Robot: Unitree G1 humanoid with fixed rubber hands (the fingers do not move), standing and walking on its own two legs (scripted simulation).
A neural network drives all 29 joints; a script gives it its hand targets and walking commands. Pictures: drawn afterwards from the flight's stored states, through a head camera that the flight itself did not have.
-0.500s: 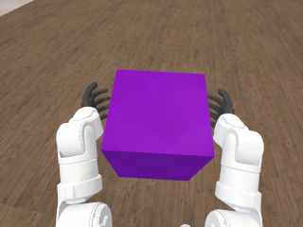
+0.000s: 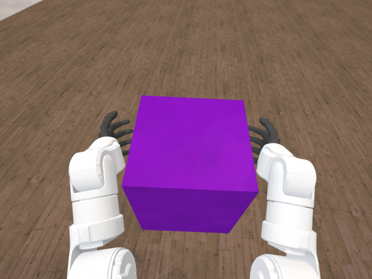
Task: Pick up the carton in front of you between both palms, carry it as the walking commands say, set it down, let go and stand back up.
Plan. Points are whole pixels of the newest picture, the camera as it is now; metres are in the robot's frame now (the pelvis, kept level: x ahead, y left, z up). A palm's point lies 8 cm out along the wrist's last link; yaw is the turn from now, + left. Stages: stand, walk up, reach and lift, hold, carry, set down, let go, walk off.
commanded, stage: carry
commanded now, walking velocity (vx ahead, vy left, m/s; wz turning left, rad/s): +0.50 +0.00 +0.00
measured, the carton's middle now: (188, 170) +0.34 -0.01 +0.07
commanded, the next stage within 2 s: none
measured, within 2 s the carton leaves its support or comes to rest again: neither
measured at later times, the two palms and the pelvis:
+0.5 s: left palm (136, 86) +0.61 +0.14 +0.12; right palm (238, 87) +0.63 -0.17 +0.11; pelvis +0.29 -0.04 +0.01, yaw +3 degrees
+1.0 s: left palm (134, 53) +0.85 +0.17 +0.10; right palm (215, 57) +0.84 -0.12 +0.10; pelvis +0.62 +0.03 +0.02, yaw -1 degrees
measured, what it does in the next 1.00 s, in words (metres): walks ahead: right foot, then left foot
